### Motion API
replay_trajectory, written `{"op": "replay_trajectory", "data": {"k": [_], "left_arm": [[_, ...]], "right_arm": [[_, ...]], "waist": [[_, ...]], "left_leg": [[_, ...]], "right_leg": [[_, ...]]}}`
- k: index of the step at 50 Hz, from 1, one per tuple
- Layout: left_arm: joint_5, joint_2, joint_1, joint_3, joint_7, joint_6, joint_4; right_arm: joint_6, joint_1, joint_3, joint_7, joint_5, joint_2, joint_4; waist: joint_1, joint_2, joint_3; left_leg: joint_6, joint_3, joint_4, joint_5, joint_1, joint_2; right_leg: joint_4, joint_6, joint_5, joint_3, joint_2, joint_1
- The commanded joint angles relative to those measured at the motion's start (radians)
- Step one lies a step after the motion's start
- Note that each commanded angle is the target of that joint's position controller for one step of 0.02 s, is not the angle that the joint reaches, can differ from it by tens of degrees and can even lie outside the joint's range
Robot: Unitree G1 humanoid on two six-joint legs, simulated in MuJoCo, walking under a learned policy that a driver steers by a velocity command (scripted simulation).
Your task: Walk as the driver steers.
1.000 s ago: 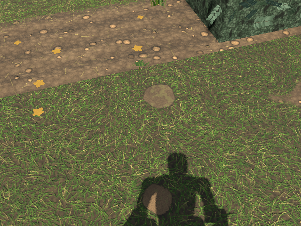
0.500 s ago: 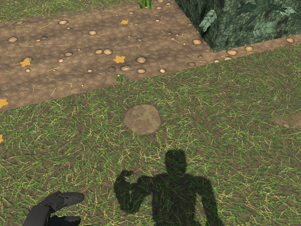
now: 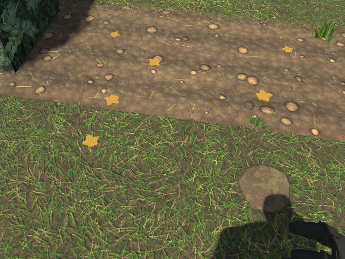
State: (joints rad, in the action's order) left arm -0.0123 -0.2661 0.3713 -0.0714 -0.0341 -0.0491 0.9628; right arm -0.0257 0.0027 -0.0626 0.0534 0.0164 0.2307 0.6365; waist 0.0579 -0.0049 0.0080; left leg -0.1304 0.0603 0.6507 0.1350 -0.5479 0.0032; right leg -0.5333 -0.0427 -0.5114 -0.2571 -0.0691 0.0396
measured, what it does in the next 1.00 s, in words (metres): walks ahead, turning left: right foot, then left foot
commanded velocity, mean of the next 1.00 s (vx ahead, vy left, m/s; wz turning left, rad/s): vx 0.11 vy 0.00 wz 0.40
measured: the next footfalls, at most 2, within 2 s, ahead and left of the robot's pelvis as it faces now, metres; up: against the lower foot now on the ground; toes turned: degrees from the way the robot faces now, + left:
right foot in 0.56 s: +0.32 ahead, -0.08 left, +0.00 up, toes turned +26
left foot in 0.90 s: +0.16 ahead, +0.14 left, +0.00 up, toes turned +19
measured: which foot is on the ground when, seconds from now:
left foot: down 0.00-0.56, up 0.58-0.88, down 0.90-1.00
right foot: down 0.00-0.00, up 0.02-0.54, down 0.56-1.00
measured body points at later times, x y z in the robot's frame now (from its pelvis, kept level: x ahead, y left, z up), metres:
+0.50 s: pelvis +0.16 +0.01 +0.03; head +0.19 +0.03 +0.47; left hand +0.29 +0.31 -0.07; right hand +0.35 -0.25 -0.07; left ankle +0.12 +0.08 -0.71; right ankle +0.29 -0.11 -0.69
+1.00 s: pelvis +0.20 +0.01 +0.02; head +0.21 +0.02 +0.47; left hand +0.21 +0.29 -0.10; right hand +0.41 -0.18 -0.09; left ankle +0.13 +0.12 -0.71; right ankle +0.29 -0.10 -0.71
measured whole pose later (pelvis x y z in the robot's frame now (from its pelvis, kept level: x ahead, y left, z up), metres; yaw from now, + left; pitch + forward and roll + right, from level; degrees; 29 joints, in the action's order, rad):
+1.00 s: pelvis +0.20 +0.01 +0.02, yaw +23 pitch -1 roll +0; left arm 0.02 -0.25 0.19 -0.03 0.01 -0.01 0.78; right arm 0.04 -0.21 -0.04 -0.02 -0.02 0.24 0.74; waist 0.02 0.02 0.04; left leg 0.02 -0.08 0.52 0.31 -0.20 0.01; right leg -0.50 -0.02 -0.20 0.06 0.01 -0.29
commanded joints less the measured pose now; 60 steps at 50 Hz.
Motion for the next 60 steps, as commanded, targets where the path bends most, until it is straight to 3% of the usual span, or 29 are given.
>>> {"op": "replay_trajectory", "data": {"k": [1,2,3,4,5,7,9,15,18,21,24,26,27,28,29,30,31,33,36,38,41,44,45,46,47,48,49,52,60], "left_arm": [[0.049,-0.059,0.0,0.005,0.009,-0.033,-0.141],[0.016,-0.115,-0.042,0.004,0.029,-0.079,-0.169],[-0.02,-0.151,-0.14,-0.011,0.032,-0.09,-0.193],[-0.014,-0.143,-0.158,-0.009,0.025,-0.084,-0.205],[0.007,-0.14,-0.151,-0.016,0.013,-0.067,-0.188],[0.022,-0.151,-0.121,-0.03,0.005,-0.022,-0.196],[0.033,-0.11,-0.127,-0.023,-0.001,0.001,-0.215],[0.024,-0.097,-0.285,-0.02,-0.004,0.022,-0.287],[0.017,-0.097,-0.358,-0.018,0.008,0.022,-0.314],[0.015,-0.104,-0.405,-0.017,0.014,0.013,-0.333],[0.012,-0.112,-0.391,-0.018,0.024,-0.004,-0.335],[0.01,-0.116,-0.342,-0.022,0.032,-0.015,-0.324],[0.014,-0.118,-0.306,-0.024,0.034,-0.021,-0.314],[0.031,-0.166,-0.279,-0.034,0.029,-0.022,-0.32],[0.053,-0.221,-0.279,-0.042,0.024,-0.009,-0.322],[0.047,-0.15,-0.212,-0.029,0.028,-0.004,-0.3],[0.024,-0.133,-0.218,-0.022,0.032,-0.004,-0.308],[0.015,-0.12,-0.245,-0.015,0.034,0.007,-0.306],[0.023,-0.107,-0.295,-0.003,0.037,0.025,-0.298],[0.022,-0.112,-0.293,-0.005,0.037,0.033,-0.292],[0.016,-0.139,-0.245,-0.01,0.034,0.038,-0.277],[0.006,-0.124,-0.225,0.003,0.035,0.037,-0.263],[0.013,-0.116,-0.198,0.009,0.039,0.028,-0.255],[0.034,-0.104,-0.173,0.014,0.049,0.015,-0.259],[0.033,-0.065,-0.181,0.022,0.049,0.011,-0.259],[0.036,-0.083,-0.223,0.02,0.045,0.013,-0.256],[0.034,-0.082,-0.237,0.019,0.041,0.018,-0.254],[0.03,-0.088,-0.203,0.014,0.026,0.032,-0.236],[0.022,-0.082,-0.176,0.01,0.015,0.037,-0.191]], "right_arm": [[-0.003,-0.36,-0.103,-0.033,-0.006,0.325,0.037],[-0.011,-0.416,-0.091,-0.033,-0.023,0.313,0.002],[-0.02,-0.358,-0.076,-0.034,-0.037,0.265,0.001],[-0.028,-0.27,-0.064,-0.034,-0.016,0.217,-0.006],[-0.027,-0.19,-0.056,-0.034,-0.002,0.186,-0.02],[-0.023,-0.127,-0.05,-0.034,-0.015,0.17,-0.044],[-0.024,-0.149,-0.059,-0.042,-0.018,0.197,-0.034],[0.019,-0.234,-0.061,-0.09,0.007,0.211,-0.002],[0.038,-0.25,-0.064,-0.105,0.004,0.219,-0.002],[0.05,-0.258,-0.065,-0.108,-0.001,0.216,-0.007],[0.056,-0.249,-0.06,-0.107,0.001,0.206,-0.021],[0.054,-0.215,-0.052,-0.108,0.007,0.192,-0.037],[0.052,-0.193,-0.045,-0.107,0.009,0.182,-0.045],[0.046,-0.226,-0.032,-0.104,-0.01,0.14,-0.056],[0.039,-0.332,-0.024,-0.101,-0.013,0.117,-0.051],[0.036,-0.34,-0.036,-0.097,-0.018,0.183,-0.04],[0.04,-0.319,-0.055,-0.095,-0.015,0.242,-0.025],[0.066,-0.268,-0.054,-0.102,-0.01,0.217,-0.006],[0.08,-0.257,-0.028,-0.094,0.001,0.131,-0.003],[0.077,-0.231,-0.012,-0.092,-0.004,0.094,-0.003],[0.07,-0.199,-0.013,-0.088,-0.003,0.112,0.002],[0.063,-0.233,-0.015,-0.08,-0.013,0.12,0.036],[0.061,-0.225,-0.018,-0.081,-0.027,0.153,0.025],[0.062,-0.225,-0.027,-0.087,-0.035,0.209,0.017],[0.058,-0.211,-0.023,-0.078,-0.037,0.178,0.042],[0.048,-0.18,-0.007,-0.069,-0.039,0.122,0.031],[0.039,-0.178,0.0,-0.068,-0.045,0.103,0.04],[0.013,-0.201,0.002,-0.069,-0.034,0.119,0.055],[-0.002,-0.239,0.013,-0.073,-0.026,0.103,0.092]], "waist": [[-0.132,-0.27,-0.21],[-0.179,-0.209,-0.429],[-0.18,-0.118,-0.312],[-0.124,-0.031,-0.193],[-0.071,0.034,-0.12],[-0.012,0.012,-0.098],[-0.004,-0.008,-0.122],[-0.058,-0.064,-0.14],[-0.082,-0.095,-0.12],[-0.097,-0.119,-0.097],[-0.093,-0.135,-0.105],[-0.064,-0.147,-0.113],[-0.037,-0.135,-0.119],[-0.053,-0.043,-0.18],[-0.112,0.214,-0.2],[-0.083,0.267,-0.23],[-0.066,0.165,-0.184],[-0.063,0.081,-0.125],[-0.093,0.135,-0.105],[-0.077,0.181,-0.12],[-0.044,0.208,-0.127],[-0.072,0.17,-0.094],[-0.063,0.123,-0.101],[-0.03,0.001,-0.106],[-0.019,-0.14,-0.1],[-0.037,-0.118,-0.05],[-0.039,-0.11,-0.022],[-0.037,-0.087,0.031],[-0.045,-0.021,0.015]], "left_leg": [[-0.23,-0.536,-0.123,-0.309,0.868,-0.242],[-0.352,-0.886,-0.267,-0.309,0.992,-0.378],[-0.297,-0.728,-0.269,-0.423,0.9,-0.345],[-0.24,-0.575,-0.266,-0.48,0.707,-0.286],[-0.193,-0.474,-0.278,-0.501,0.542,-0.235],[-0.158,-0.388,-0.311,-0.563,0.329,-0.184],[-0.156,-0.336,-0.315,-0.672,0.276,-0.156],[-0.065,-0.371,-0.278,-0.489,0.356,-0.116],[-0.039,-0.441,-0.267,-0.346,0.399,-0.113],[-0.054,-0.501,-0.226,-0.33,0.437,-0.118],[-0.065,-0.557,-0.169,-0.419,0.468,-0.128],[-0.038,-0.561,-0.129,-0.427,0.464,-0.101],[-0.009,-0.542,-0.101,-0.381,0.416,-0.066],[0.036,-0.483,0.008,-0.215,0.33,-0.006],[0.105,-0.351,0.196,0.343,0.138,0.147],[0.161,-0.308,0.369,0.617,0.048,0.144],[0.194,-0.297,0.506,0.578,0.015,0.114],[0.223,-0.277,0.578,0.472,-0.014,0.1],[0.232,-0.196,0.405,0.379,0.096,0.069],[0.235,-0.135,0.214,0.36,0.179,0.038],[0.219,-0.124,0.002,0.261,0.274,0.014],[0.162,-0.106,-0.282,0.039,0.432,0.019],[0.133,-0.164,-0.266,-0.033,0.507,-0.039],[0.089,-0.233,-0.216,-0.15,0.54,-0.125],[0.048,-0.247,-0.243,0.042,0.389,-0.133],[0.053,-0.247,-0.279,0.172,0.309,-0.109],[0.072,-0.238,-0.29,0.222,0.27,-0.094],[0.098,-0.218,-0.269,0.174,0.239,-0.069],[0.099,-0.201,-0.236,0.089,0.261,-0.05]], "right_leg": [[-0.82,-0.006,0.053,0.075,0.051,-0.698],[-0.97,-0.005,-0.126,0.334,0.117,-0.827],[-0.943,0.007,-0.045,0.365,0.067,-0.891],[-0.838,0.015,0.04,0.355,0.027,-0.848],[-0.76,0.005,0.081,0.342,-0.009,-0.78],[-0.662,-0.001,0.123,0.336,-0.027,-0.619],[-0.6,-0.017,0.185,0.322,0.001,-0.58],[-0.369,-0.046,0.359,0.361,0.047,-0.663],[-0.264,-0.042,0.376,0.386,0.069,-0.676],[-0.187,-0.037,0.32,0.399,0.092,-0.669],[-0.115,-0.02,0.252,0.394,0.111,-0.601],[0.041,0.012,0.323,0.369,0.108,-0.476],[0.163,0.034,0.498,0.362,0.088,-0.344],[0.151,0.091,0.764,0.47,-0.05,-0.16],[0.105,0.269,1.184,0.68,-0.245,-0.005],[0.125,0.389,1.187,0.832,-0.36,-0.002],[0.118,0.378,1.122,0.776,-0.327,-0.032],[0.109,0.3,1.008,0.628,-0.219,-0.095],[0.157,0.251,0.841,0.497,-0.115,-0.193],[0.168,0.246,0.791,0.466,-0.09,-0.197],[0.175,0.258,0.658,0.507,-0.114,-0.182],[0.168,0.199,0.47,0.501,-0.086,-0.273],[0.158,0.145,0.381,0.488,-0.073,-0.338],[0.108,0.095,0.284,0.421,-0.013,-0.399],[0.089,0.047,0.22,0.321,0.058,-0.313],[0.068,0.02,0.258,0.316,0.061,-0.271],[0.063,0.018,0.284,0.315,0.061,-0.261],[0.064,0.029,0.325,0.331,0.054,-0.264],[0.054,0.022,0.4,0.336,0.051,-0.236]]}}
